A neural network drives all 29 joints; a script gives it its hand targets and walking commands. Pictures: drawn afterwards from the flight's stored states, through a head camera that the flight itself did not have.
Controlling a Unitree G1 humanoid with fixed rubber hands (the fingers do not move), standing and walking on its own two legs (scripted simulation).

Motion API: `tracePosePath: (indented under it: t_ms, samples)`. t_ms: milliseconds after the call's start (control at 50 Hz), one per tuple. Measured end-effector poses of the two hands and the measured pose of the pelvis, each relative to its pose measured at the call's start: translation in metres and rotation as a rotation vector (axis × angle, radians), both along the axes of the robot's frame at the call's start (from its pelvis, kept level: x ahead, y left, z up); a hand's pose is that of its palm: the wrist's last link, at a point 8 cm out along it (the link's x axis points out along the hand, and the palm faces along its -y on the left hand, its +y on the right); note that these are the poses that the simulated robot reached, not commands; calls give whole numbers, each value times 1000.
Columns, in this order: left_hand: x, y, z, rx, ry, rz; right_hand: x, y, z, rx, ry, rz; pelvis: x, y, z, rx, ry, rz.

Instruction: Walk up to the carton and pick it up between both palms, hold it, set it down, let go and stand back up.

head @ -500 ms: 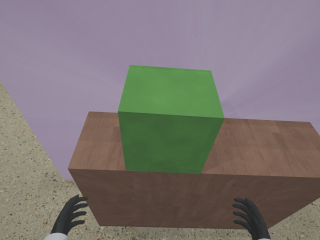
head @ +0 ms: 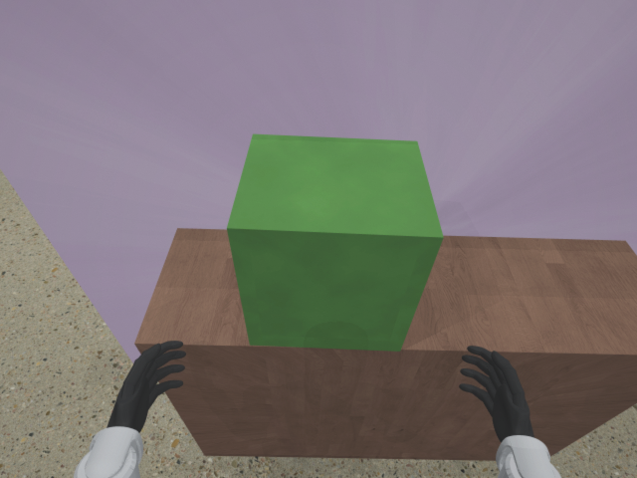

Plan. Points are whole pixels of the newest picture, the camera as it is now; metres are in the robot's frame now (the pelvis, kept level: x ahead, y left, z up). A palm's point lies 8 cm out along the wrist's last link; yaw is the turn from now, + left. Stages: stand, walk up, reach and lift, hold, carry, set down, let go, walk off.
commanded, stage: reach and lift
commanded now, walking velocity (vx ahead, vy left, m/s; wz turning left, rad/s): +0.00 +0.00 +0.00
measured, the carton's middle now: (329, 247) +0.46 -0.01 +0.02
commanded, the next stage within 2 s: none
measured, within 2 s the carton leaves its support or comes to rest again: neither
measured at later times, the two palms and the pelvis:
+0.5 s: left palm (146, 331) +0.29 +0.23 +0.04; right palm (510, 345) +0.28 -0.23 +0.04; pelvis -0.01 +0.00 +0.00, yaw +0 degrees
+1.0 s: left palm (152, 254) +0.36 +0.22 +0.11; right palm (520, 276) +0.34 -0.24 +0.10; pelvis -0.01 +0.00 +0.00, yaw -1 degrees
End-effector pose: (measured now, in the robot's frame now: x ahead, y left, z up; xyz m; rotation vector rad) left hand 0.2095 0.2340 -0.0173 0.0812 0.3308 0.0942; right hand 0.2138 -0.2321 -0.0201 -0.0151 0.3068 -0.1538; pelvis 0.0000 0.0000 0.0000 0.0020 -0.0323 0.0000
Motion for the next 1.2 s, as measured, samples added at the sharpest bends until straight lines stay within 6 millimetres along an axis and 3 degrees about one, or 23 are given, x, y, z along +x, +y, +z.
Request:
tracePosePath:
  t_ms: [240, 520, 1200]
  samples:
    - [33, -4, 17, -22, -66, -20, 33, 6, 18, 26, -52, 0, -4, -2, -1, 1, 13, 5]
    - [80, -9, 62, -37, -76, -38, 71, 0, 65, 29, -72, 3, -7, 0, 4, -1, 23, -8]
    - [172, -12, 148, -36, -76, -32, 155, -12, 150, 13, -73, 4, -14, -3, 4, -7, 106, -18]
